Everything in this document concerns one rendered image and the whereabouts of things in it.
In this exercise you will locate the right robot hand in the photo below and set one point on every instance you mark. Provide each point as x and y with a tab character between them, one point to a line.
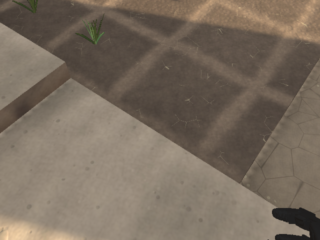
301	218

